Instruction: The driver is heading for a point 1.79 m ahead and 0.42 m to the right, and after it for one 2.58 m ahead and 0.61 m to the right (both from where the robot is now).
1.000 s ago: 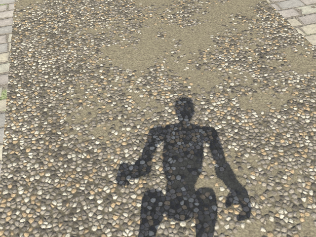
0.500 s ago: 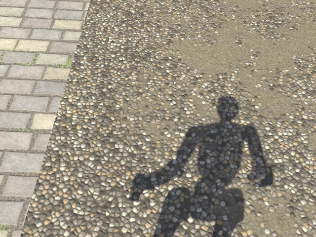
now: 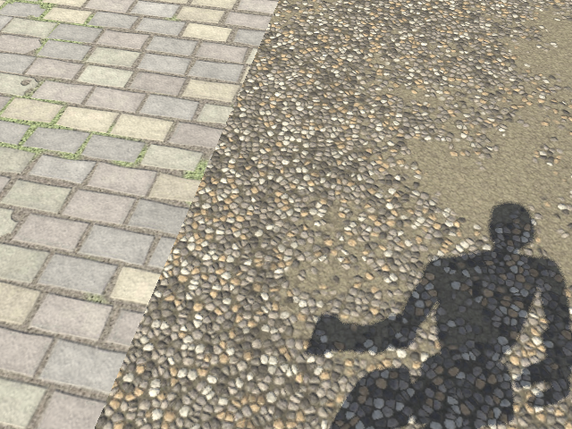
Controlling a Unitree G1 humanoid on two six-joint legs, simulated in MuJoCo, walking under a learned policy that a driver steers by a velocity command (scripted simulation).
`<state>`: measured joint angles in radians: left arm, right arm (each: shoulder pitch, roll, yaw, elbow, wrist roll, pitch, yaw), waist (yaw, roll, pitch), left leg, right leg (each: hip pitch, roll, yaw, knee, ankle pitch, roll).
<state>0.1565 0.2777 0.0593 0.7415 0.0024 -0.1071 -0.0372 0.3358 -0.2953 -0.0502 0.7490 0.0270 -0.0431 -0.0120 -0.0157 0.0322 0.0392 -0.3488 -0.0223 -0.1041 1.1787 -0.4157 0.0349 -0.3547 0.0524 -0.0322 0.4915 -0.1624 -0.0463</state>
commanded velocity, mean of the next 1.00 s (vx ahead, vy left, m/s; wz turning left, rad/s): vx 0.50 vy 0.00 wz -0.26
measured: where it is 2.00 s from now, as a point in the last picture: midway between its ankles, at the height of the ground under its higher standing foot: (366, 231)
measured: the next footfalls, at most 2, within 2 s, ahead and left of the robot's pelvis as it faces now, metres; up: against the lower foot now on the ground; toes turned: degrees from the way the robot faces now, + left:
left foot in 0.36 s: +0.38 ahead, +0.16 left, +0.00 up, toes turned +0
right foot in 0.90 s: +0.63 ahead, -0.12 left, +0.00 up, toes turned -20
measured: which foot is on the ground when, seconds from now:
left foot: up 0.00-0.34, down 0.36-0.92, up 0.94-1.00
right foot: down 0.00-0.38, up 0.40-0.88, down 0.90-1.00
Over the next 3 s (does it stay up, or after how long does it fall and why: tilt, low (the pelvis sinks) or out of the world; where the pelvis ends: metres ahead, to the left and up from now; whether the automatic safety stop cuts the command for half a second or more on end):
stays up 1.41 -0.32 0.01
